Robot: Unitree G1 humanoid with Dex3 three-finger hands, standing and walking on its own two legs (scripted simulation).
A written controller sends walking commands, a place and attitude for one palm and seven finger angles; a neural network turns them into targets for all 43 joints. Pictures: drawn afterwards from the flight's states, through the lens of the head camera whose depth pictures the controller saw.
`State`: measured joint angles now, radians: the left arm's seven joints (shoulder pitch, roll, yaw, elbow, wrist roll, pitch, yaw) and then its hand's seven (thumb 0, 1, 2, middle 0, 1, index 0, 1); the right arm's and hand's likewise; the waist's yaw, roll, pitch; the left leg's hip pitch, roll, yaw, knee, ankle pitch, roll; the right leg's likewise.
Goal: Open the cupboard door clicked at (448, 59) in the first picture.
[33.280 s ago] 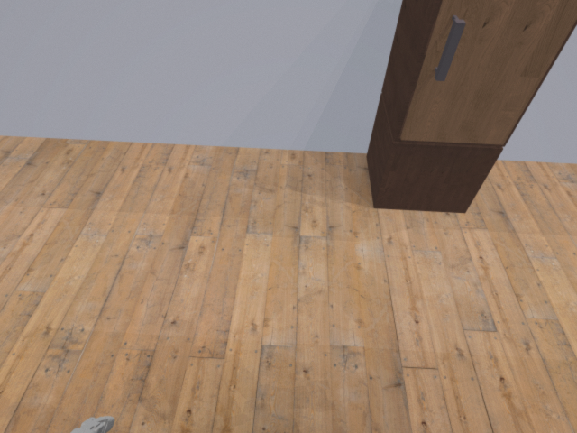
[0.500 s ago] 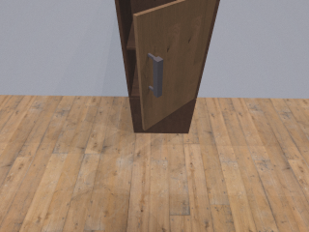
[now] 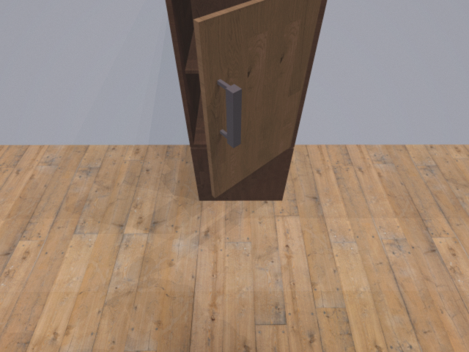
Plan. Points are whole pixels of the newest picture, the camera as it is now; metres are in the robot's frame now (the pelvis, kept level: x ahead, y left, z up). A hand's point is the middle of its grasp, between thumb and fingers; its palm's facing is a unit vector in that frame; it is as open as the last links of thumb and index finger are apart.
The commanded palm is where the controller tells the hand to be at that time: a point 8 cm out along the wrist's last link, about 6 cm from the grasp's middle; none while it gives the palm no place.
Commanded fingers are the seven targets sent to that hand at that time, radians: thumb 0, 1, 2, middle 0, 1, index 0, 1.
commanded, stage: walk to a spot facing it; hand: left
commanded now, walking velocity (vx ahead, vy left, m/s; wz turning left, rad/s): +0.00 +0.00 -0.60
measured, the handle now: (228, 114) +0.65 +0.06 +0.02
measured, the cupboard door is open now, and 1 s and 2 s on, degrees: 41 41 41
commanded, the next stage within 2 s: none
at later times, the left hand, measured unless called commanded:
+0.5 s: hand out of the picture +0.08 +0.16 -0.16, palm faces -0.17 -0.94 -0.30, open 7.4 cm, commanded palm none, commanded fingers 0.00 0.90 0.90 -0.20 -0.30 -0.20 -0.30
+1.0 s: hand (161, 323) +0.20 +0.17 -0.17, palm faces -0.47 -0.85 -0.23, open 7.4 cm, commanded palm none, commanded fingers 0.00 0.90 0.90 -0.20 -0.30 -0.20 -0.30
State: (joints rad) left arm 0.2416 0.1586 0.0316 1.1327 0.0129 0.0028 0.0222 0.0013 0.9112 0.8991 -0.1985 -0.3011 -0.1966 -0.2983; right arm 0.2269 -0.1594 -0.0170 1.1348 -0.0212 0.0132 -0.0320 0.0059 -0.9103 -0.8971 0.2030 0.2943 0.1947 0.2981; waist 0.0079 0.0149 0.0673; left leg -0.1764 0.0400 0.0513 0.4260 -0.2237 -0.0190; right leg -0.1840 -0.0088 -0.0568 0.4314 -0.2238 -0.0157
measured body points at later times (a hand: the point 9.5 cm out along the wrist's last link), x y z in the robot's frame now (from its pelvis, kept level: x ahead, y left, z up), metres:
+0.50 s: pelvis -0.01 -0.03 +0.00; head +0.05 -0.07 +0.44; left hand +0.09 +0.21 -0.14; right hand +0.04 -0.30 -0.16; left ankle +0.00 +0.13 -0.66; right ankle -0.01 -0.10 -0.74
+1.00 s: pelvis +0.02 +0.02 +0.00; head +0.08 +0.01 +0.44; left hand +0.22 +0.21 -0.15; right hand -0.04 -0.24 -0.13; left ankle +0.07 +0.13 -0.74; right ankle -0.06 -0.10 -0.67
